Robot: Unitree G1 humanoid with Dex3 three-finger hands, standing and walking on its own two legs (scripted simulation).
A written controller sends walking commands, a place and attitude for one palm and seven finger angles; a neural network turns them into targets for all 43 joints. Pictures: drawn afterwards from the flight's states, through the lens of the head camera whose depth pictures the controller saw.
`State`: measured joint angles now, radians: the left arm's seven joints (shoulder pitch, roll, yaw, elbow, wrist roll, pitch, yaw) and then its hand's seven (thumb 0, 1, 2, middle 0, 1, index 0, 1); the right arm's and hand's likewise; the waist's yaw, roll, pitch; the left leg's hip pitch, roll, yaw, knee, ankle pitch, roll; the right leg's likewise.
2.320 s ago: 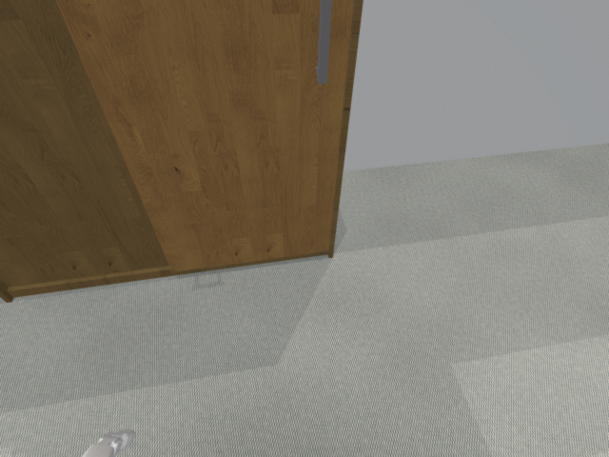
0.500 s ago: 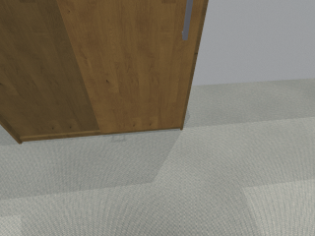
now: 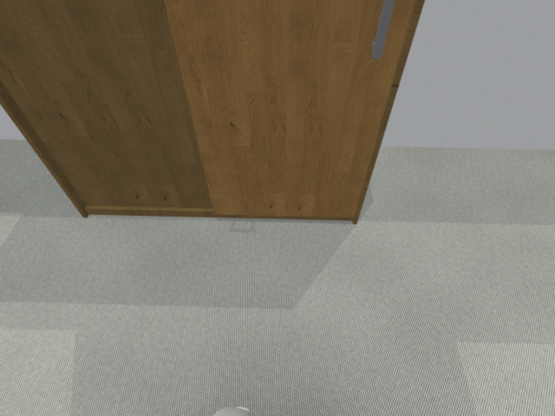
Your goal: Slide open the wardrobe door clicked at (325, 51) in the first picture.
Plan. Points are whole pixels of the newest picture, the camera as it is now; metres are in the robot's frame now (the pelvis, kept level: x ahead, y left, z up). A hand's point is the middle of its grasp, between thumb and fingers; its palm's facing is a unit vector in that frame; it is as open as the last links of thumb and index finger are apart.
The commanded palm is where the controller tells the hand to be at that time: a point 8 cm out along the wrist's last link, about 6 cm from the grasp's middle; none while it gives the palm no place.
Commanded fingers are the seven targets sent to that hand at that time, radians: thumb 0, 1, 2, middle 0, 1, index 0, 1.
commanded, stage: take the last steps up to it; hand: right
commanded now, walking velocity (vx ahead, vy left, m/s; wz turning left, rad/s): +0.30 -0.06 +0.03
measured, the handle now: (385, 9) +0.98 -0.18 +0.15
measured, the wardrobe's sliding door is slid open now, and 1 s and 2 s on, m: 0.00 0.00 0.00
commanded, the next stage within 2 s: come to a stop and stand still in 1.26 s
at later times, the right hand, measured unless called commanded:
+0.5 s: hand out of the picture +0.03 -0.18 -0.17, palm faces +0.08 +0.99 -0.15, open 7.4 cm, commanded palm none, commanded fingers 0.00 -0.90 -0.90 0.20 0.30 0.20 0.30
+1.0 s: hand (416, 269) +0.44 -0.25 -0.15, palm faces -0.05 +0.98 -0.19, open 7.4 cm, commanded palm none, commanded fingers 0.00 -0.90 -0.90 0.20 0.30 0.20 0.30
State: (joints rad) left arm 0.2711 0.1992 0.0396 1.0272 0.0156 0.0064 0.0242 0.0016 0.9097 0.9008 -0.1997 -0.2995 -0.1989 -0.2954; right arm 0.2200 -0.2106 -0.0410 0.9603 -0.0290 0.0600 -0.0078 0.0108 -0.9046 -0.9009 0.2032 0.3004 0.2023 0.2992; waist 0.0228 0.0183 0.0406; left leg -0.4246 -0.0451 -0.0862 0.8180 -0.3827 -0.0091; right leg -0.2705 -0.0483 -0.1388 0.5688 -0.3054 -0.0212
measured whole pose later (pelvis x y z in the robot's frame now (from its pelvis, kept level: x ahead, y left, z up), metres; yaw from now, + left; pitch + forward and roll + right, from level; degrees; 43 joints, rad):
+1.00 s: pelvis +0.31 -0.08 +0.01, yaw +3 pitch +0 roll -1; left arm 0.41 0.12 0.03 1.13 0.03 -0.07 0.02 0.00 0.92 0.90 -0.20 -0.30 -0.20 -0.30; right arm 0.13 -0.16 -0.06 0.98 -0.04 0.00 0.01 0.01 -0.91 -0.90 0.20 0.30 0.20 0.30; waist 0.04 0.01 0.02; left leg -0.51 0.11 0.08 0.76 -0.21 -0.02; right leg -0.02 0.03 -0.20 0.33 -0.31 -0.05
